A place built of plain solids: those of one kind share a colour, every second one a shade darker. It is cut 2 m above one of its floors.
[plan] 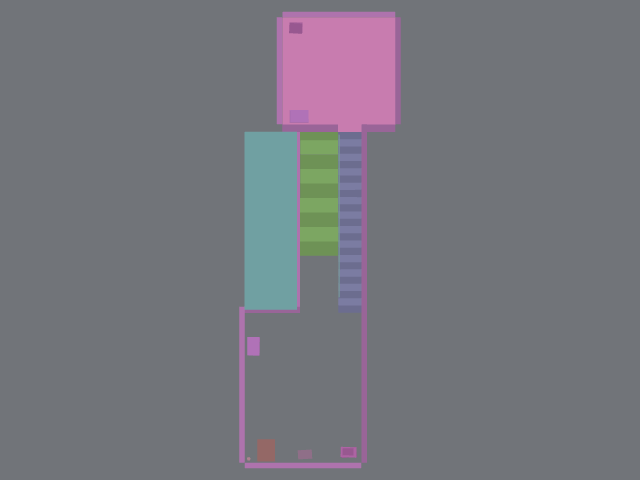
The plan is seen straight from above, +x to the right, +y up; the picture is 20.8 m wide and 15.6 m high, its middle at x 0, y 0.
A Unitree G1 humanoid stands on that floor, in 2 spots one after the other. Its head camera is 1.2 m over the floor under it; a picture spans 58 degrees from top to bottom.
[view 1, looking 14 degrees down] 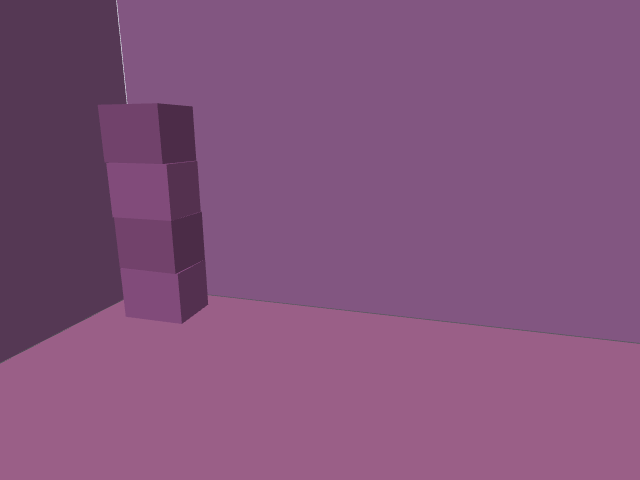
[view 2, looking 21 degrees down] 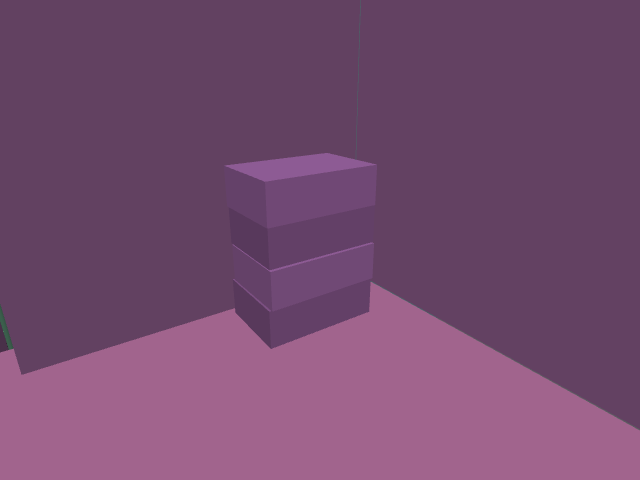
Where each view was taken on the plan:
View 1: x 0.99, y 4.51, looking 106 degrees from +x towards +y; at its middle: wall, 2.93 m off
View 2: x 0.42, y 5.73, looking -125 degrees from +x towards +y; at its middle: crate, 1.99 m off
